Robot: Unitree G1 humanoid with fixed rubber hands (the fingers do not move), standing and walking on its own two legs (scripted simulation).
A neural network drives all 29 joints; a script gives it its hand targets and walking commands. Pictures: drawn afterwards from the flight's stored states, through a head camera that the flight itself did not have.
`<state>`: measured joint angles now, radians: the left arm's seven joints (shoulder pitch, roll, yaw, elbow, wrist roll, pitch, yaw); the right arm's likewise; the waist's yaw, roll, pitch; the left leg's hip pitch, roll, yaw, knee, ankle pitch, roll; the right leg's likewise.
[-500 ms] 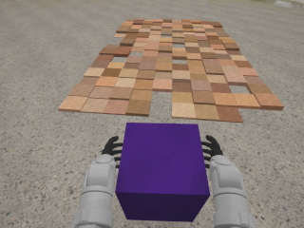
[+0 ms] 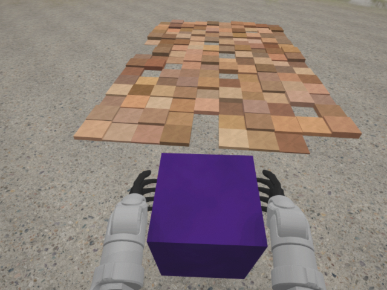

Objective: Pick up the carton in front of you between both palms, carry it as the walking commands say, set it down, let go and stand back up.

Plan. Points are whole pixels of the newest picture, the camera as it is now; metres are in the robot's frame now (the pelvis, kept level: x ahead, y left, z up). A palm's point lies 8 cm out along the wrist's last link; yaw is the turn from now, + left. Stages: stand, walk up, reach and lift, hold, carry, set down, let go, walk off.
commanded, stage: hold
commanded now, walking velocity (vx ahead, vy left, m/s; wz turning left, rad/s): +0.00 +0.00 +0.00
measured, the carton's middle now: (204, 218) +0.30 +0.00 -0.03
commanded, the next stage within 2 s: carry in 0.64 s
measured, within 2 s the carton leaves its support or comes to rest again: neither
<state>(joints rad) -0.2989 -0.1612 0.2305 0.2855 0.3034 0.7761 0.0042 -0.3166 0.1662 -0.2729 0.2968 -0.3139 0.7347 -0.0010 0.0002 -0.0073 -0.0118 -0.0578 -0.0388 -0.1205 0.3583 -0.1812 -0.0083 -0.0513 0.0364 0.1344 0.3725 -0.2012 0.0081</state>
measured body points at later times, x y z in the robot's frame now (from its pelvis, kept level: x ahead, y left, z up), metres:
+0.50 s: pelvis +0.00 +0.00 +0.00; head -0.05 +0.00 +0.45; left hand +0.30 +0.15 +0.04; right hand +0.30 -0.15 +0.05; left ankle +0.02 +0.13 -0.75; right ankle +0.01 -0.13 -0.75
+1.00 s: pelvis +0.07 -0.02 +0.00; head +0.05 -0.02 +0.45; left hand +0.36 +0.13 +0.07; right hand +0.37 -0.18 +0.07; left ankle +0.08 +0.10 -0.72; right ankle +0.01 -0.13 -0.75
